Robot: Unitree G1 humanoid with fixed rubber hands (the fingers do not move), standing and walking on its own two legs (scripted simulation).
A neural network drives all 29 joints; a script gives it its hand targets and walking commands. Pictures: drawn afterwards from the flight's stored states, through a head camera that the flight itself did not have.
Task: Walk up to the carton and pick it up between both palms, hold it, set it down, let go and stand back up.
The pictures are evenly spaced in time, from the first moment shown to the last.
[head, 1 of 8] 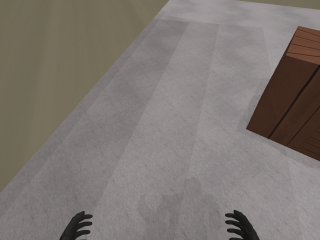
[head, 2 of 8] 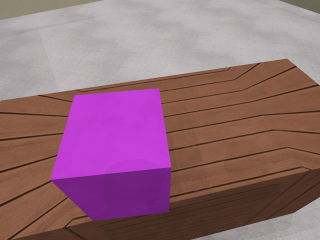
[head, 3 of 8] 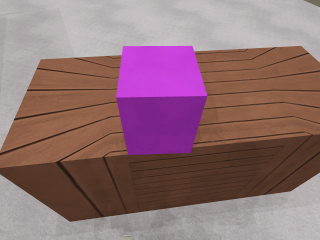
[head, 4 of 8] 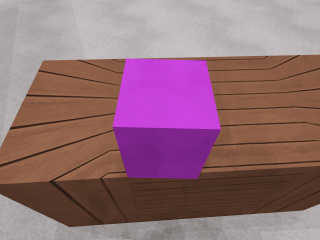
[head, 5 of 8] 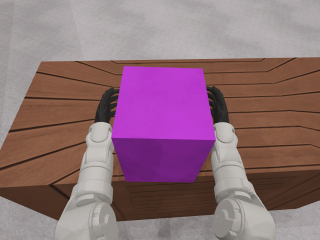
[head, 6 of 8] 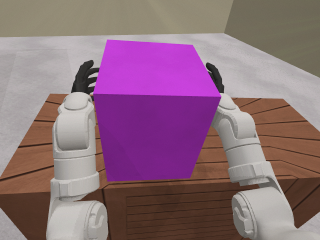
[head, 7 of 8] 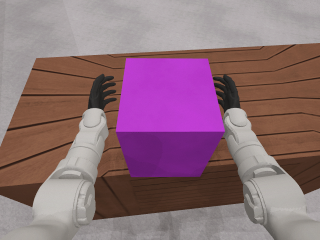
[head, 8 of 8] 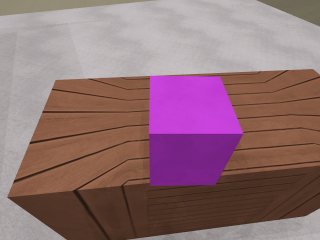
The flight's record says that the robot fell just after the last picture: no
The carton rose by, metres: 0.19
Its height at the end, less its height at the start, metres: +0.00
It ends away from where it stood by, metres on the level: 0.01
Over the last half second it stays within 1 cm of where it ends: yes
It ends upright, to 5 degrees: yes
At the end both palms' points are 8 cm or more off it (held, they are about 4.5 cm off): yes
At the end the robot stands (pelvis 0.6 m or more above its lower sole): yes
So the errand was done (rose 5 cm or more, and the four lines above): yes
